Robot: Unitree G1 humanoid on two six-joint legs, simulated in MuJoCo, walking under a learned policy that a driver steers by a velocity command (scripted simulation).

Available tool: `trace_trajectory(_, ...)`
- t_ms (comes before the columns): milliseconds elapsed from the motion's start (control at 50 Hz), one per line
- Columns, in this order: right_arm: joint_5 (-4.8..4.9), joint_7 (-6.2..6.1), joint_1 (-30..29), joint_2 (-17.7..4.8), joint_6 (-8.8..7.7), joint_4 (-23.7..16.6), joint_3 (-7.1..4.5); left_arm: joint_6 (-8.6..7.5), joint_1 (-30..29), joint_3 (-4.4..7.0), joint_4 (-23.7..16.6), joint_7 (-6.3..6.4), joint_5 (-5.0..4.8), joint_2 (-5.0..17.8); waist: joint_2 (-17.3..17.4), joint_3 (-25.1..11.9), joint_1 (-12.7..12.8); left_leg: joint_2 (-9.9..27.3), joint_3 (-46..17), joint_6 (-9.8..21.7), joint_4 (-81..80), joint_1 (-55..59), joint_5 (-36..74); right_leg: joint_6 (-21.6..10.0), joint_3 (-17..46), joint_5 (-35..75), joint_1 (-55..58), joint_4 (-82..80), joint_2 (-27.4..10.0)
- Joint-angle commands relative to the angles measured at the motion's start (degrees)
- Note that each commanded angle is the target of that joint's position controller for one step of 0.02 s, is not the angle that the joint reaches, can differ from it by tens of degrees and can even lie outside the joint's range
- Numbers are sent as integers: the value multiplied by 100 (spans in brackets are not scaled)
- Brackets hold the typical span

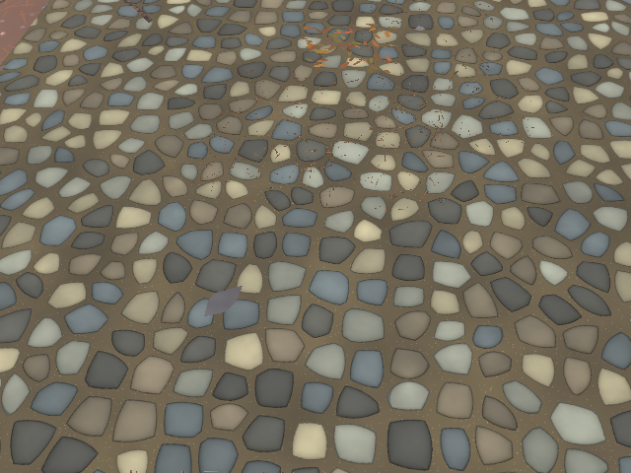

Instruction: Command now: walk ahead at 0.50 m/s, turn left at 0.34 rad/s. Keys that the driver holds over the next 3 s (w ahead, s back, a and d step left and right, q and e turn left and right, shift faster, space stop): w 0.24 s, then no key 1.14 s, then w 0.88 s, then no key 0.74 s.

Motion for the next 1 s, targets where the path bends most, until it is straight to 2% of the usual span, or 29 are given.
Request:
trace_trajectory(20, -12, 0, -72, -265, -35, -444, -112, -41, 458, 108, 2, -11, 51, 465, -898, -312, 185, 596, -335, 60, 194, -1497, 646, -862, 1630, -107, 1512, -1690, -1450)
trace_trajectory(60, -23, 24, -140, -87, 45, -489, -84, -76, 532, 149, 122, -11, 31, 540, -741, -132, 94, 601, -298, 32, -112, -1482, 795, -1009, 1275, 411, 1295, -1911, -1416)
trace_trajectory(100, -83, 41, -458, -89, 70, -624, -71, -92, 638, 203, 225, 18, 18, 698, -542, 22, 75, 620, -301, -42, -680, -1730, 1155, -1118, 1049, 807, 1326, -2041, -1451)
trace_trajectory(180, -144, 163, -1275, 1, 12, -836, 32, -24, 787, 252, 337, 74, -45, 884, -521, 220, 237, 614, 120, -115, -2234, -1492, 2233, -1020, 451, 1064, 1269, -2190, -1240)
trace_trajectory(240, -111, 225, -1875, -37, 0, -1004, 70, 34, 1152, 284, 504, 83, -131, 1014, -498, 339, 438, 478, 336, -100, -2918, -1297, 2404, -973, 301, 964, 1526, -2143, -1298)
trace_trajectory(300, -153, 272, -2092, -161, -29, -1144, 39, 159, 1266, 300, 673, 115, -155, 1055, -615, 300, 383, 278, 371, 62, -3426, -1029, 2206, -779, 211, 2252, 2044, -1557, -1422)
trace_trajectory(320, -174, 283, -1921, -265, -42, -1117, -5, 200, 1205, 313, 691, 133, -161, 1104, -708, 116, 246, 164, 414, 145, -3546, -684, 2141, -673, 179, 2828, 2172, -1232, -1419)
trace_trajectory(340, -212, 280, -1466, -394, -55, -978, -78, 234, 1060, 317, 679, 153, -179, 1131, -737, -191, -44, -20, 538, 248, -3772, 13, 2351, -517, 69, 3434, 2170, -699, -1288)
trace_trajectory(360, -249, 249, -736, -622, -57, -708, -197, 254, 1058, 282, 678, 164, -164, 1034, -630, -620, -351, -168, 645, 376, -3956, 1061, 2853, -322, -82, 3629, 1950, 142, -1005)
trace_trajectory(380, -325, 176, -68, -1041, -47, -552, -307, 243, 1182, 202, 580, 173, -27, 838, -55, -1271, -503, 594, -64, 603, -3653, 2525, 4972, -13, -276, 2075, 1054, 1467, -604)
trace_trajectory(400, -399, 121, 35, -1342, 23, -539, -284, 195, 1977, -24, 621, 113, 131, 162, 1451, -2027, -74, 2123, -1963, 1614, -3474, 4341, 6794, 381, -144, -2583, -800, 3575, 230)
trace_trajectory(420, -284, 173, 201, -1043, 50, -528, -210, 160, 2148, 23, 807, 96, -56, 429, 1156, -2792, -260, 2320, -2665, 1954, -3931, 4256, 6024, 418, 816, -3197, -948, 4457, 261)
trace_trajectory(440, -228, 187, -176, -850, 51, -566, -163, 170, 1637, 123, 707, 102, -227, 746, 738, -2073, -243, 2001, -2016, 1728, -4112, 3623, 5496, 374, 795, -2950, -1335, 4690, -5)
trace_trajectory(460, -200, 174, -654, -648, 32, -622, -104, 201, 1196, 118, 590, 153, -218, 728, 401, -1436, -131, 1721, -1506, 1482, -4275, 2906, 5038, 351, 630, -2529, -1526, 4456, -236)
trace_trajectory(480, -228, 172, -1013, -433, 7, -647, -32, 274, 972, 145, 586, 222, -132, 713, 142, -1063, 6, 1531, -1172, 1343, -4487, 2144, 4812, 364, 629, -2162, -1330, 4135, -422)
trace_trajectory(500, -291, 166, -1262, -293, -15, -633, 8, 374, 1023, 157, 594, 268, -80, 647, 184, -945, 226, 1413, -914, 1243, -4681, 1477, 4667, 358, 706, -1867, -803, 3758, -573)
trace_trajectory(540, -404, 160, -1466, -237, -41, -543, 26, 518, 1191, 113, 650, 311, -45, 385, 341, -891, 447, 1255, -554, 1212, -4926, 748, 4502, 345, 621, -1612, -34, 2986, -552)
trace_trajectory(580, -416, 113, -1574, -328, -35, -469, 10, 582, 1066, 80, 636, 350, -17, 308, 436, -889, 481, 1129, -300, 1207, -5032, 489, 4218, 339, 536, -1364, 365, 2092, -479)
trace_trajectory(620, -365, 64, -1529, -428, 14, -378, -5, 656, 888, 84, 633, 348, -7, 390, 483, -947, 402, 1118, -306, 1159, -5192, 469, 3263, 318, 482, -788, 659, 1531, -415)
trace_trajectory(660, -317, 33, -1546, -428, 80, -297, 13, 726, 731, 103, 646, 323, 2, 461, 438, -769, 372, 1063, -363, 1036, -5349, 282, 1729, 259, 433, -409, 916, 1071, -369)
trace_trajectory(700, -254, 20, -1577, -317, 136, -206, 66, 740, 615, 108, 673, 297, 71, 448, 324, -445, 429, 846, -350, 741, -5373, -18, 170, 130, 329, -13, 1284, 326, -277)
trace_trajectory(720, -250, 20, -1425, -203, 150, -104, 110, 737, 546, 108, 658, 293, 130, 488, 212, -261, 418, 703, -342, 516, -5341, -93, -325, 52, 429, 164, 1384, -61, -363)
trace_trajectory(740, -278, 16, -1251, -149, 162, -21, 134, 717, 507, 115, 611, 307, 147, 634, 13, -102, 326, 516, -274, 279, -5157, -110, -547, -58, 710, 310, 1381, -402, -636)
trace_trajectory(760, -277, 6, -955, -210, 171, 6, 92, 704, 358, 194, 621, 332, 55, 1022, -593, 42, -12, 173, -1, 100, -5028, -24, -334, -192, 748, -107, 1057, -352, -721)
trace_trajectory(780, -294, -41, -1059, -226, 210, 20, 92, 673, 297, 184, 703, 300, 2, 822, -819, 94, 59, 3, 268, -12, -4805, 538, 112, -195, 732, -1068, 407, -569, -575)
trace_trajectory(800, -286, -71, -1151, -257, 240, 23, 83, 625, 240, 125, 733, 282, 33, 580, -828, 120, 68, 10, 307, -20, -4614, 896, 435, -96, 731, -1254, 125, -748, -523)
trace_trajectory(840, -278, -102, -1112, -202, 286, 104, 88, 544, 89, 82, 769, 258, 67, 467, -831, 34, 24, 41, 318, 51, -4466, 1141, 912, 75, 680, -727, 178, -774, -468)
trace_trajectory(900, -276, -75, -1092, -191, 279, 226, 84, 488, 231, 80, 909, 261, 15, 513, -534, -193, 87, 87, 313, 102, -4406, 1242, 1513, 88, 593, 74, 599, -545, -409)
trace_trajectory(1000, -233, -64, -1161, -193, 303, 386, 74, 519, 299, 62, 1062, 289, -2, 533, -288, -314, 147, 107, 337, 80, -4308, 1394, 2099, 34, 524, 618, 854, -413, -357)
